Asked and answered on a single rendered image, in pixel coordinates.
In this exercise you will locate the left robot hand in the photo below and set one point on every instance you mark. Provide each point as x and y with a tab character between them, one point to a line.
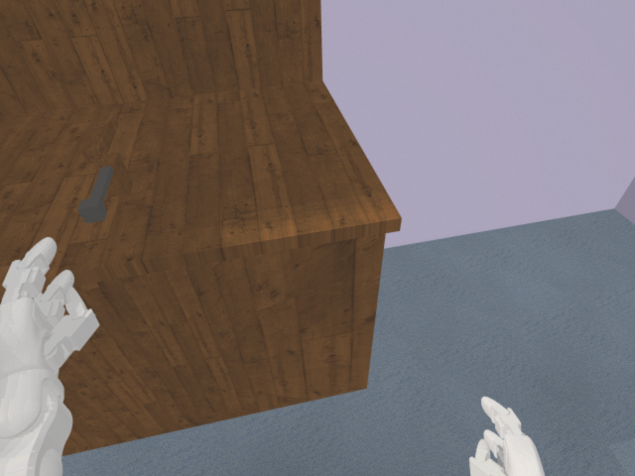
28	318

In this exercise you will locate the robot left forearm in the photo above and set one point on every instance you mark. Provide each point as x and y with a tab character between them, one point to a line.
34	424

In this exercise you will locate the tap lever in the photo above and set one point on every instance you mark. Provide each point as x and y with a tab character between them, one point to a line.
93	209

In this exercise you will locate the counter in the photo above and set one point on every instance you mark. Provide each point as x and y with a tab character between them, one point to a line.
237	269

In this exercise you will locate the right robot hand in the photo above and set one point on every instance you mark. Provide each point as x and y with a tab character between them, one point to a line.
516	453

